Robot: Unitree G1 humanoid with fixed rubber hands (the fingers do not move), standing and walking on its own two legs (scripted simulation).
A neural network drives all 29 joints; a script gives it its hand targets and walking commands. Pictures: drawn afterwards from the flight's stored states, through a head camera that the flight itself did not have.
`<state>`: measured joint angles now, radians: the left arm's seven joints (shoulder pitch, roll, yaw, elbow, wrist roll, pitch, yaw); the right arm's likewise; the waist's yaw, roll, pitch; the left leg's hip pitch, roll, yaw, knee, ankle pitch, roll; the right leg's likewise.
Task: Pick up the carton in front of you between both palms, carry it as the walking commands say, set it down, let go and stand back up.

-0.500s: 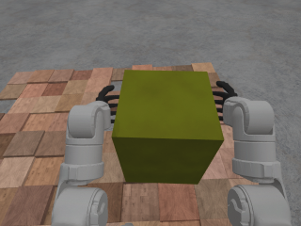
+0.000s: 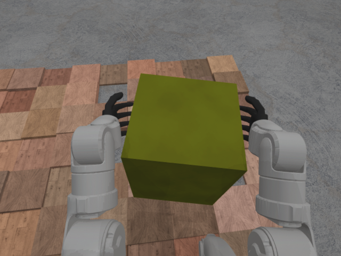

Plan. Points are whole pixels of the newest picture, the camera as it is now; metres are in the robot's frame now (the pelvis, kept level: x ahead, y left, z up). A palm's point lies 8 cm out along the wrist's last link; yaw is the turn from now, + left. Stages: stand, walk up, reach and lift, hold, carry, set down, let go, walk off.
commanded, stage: carry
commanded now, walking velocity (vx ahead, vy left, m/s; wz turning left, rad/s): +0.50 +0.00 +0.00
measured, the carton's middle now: (180, 146) +0.38 -0.01 +0.01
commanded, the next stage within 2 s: none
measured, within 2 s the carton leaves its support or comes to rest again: neither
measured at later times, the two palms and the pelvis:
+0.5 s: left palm (114, 21) +0.68 +0.16 +0.14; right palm (222, 15) +0.72 -0.13 +0.14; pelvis +0.33 -0.02 +0.02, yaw +2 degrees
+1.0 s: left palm out of the picture +0.99 +0.23 +0.12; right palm out of the picture +0.99 -0.06 +0.12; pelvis +0.62 +0.08 -0.02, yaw +2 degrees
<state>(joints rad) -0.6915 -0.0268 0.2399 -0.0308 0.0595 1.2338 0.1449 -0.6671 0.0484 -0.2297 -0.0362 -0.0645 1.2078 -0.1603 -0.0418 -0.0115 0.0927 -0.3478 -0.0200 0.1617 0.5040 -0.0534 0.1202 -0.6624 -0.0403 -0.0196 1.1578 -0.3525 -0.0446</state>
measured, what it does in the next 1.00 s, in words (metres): walks ahead: right foot, then left foot 0.04 m lower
